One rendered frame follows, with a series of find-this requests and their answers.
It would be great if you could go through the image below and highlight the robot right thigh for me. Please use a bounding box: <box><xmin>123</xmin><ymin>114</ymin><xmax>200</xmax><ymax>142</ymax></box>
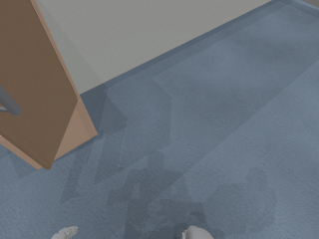
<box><xmin>180</xmin><ymin>227</ymin><xmax>213</xmax><ymax>239</ymax></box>

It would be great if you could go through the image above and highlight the robot left hand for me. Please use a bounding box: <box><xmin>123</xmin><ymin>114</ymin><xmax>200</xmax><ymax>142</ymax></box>
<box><xmin>51</xmin><ymin>226</ymin><xmax>79</xmax><ymax>239</ymax></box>

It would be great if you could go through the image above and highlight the handle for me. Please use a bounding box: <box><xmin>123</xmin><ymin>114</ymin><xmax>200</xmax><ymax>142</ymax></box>
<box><xmin>0</xmin><ymin>86</ymin><xmax>22</xmax><ymax>116</ymax></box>

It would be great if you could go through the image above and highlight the cupboard door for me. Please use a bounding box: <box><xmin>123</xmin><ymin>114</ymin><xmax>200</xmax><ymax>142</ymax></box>
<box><xmin>0</xmin><ymin>0</ymin><xmax>78</xmax><ymax>170</ymax></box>

